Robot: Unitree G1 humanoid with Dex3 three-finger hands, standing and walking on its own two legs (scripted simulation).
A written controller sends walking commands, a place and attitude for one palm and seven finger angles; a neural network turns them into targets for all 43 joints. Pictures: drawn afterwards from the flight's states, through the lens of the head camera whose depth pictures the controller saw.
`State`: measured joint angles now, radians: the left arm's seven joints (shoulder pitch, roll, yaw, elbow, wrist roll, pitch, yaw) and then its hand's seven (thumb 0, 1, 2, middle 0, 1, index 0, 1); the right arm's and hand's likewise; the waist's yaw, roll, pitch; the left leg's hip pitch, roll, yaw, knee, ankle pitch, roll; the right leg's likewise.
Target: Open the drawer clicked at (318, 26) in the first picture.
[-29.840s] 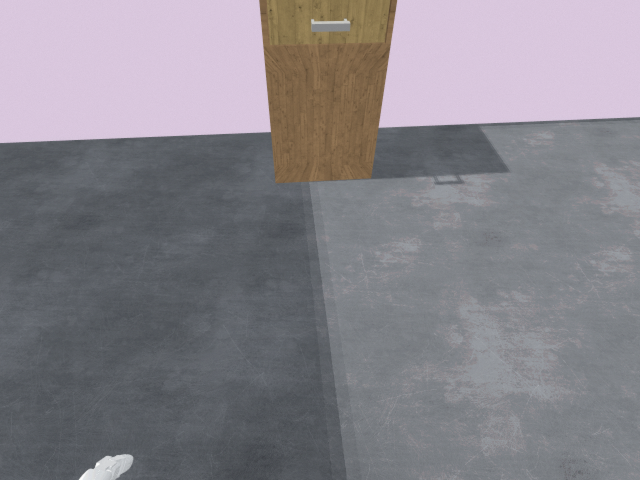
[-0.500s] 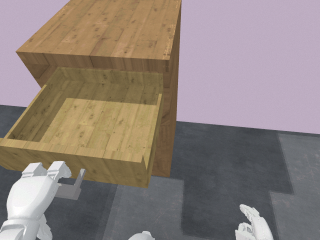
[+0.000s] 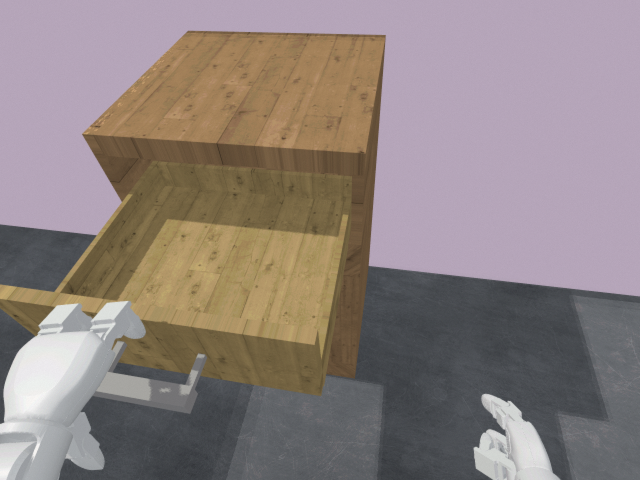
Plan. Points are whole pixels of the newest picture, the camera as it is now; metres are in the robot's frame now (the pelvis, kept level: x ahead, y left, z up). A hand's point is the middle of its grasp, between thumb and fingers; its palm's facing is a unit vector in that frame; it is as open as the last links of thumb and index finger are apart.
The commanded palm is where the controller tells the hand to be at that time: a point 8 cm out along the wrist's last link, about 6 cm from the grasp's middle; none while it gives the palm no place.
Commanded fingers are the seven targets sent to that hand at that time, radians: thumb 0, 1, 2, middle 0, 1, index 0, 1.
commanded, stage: lift the hand off the handle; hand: left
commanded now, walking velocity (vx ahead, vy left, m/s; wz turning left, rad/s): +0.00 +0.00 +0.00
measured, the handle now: (150, 373) +0.23 +0.26 +0.00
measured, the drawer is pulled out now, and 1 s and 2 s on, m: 0.29 0.29 0.29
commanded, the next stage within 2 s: draw the hand back to the body in 0.58 s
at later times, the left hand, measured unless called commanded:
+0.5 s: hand (70, 352) +0.20 +0.27 +0.14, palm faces +0.06 -0.11 -0.99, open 13.8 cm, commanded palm +0.17 +0.27 +0.20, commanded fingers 0.00 -0.50 0.30 -0.30 -1.20 -0.30 -1.20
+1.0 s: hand (61, 356) +0.19 +0.27 +0.14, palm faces +0.04 -0.05 -1.00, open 13.9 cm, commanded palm +0.16 +0.27 +0.20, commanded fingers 0.00 -0.50 0.30 -0.30 -1.20 -0.30 -1.20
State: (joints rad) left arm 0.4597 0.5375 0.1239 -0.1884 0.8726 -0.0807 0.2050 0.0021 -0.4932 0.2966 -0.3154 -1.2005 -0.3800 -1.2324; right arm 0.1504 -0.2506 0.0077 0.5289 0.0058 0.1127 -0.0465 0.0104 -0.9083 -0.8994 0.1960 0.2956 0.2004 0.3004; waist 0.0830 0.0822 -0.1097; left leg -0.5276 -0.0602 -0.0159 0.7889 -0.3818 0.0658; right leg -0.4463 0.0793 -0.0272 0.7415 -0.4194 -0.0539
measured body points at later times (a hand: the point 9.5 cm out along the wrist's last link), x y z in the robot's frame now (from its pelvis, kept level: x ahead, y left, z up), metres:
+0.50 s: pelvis +0.01 +0.03 +0.02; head +0.01 +0.00 +0.47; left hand +0.19 +0.28 +0.19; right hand +0.22 -0.18 -0.07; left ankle +0.01 +0.08 -0.71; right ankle -0.03 -0.09 -0.71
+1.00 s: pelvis +0.01 +0.01 +0.02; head +0.01 -0.02 +0.47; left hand +0.18 +0.27 +0.20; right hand +0.22 -0.19 -0.07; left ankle +0.01 +0.08 -0.71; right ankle -0.03 -0.09 -0.71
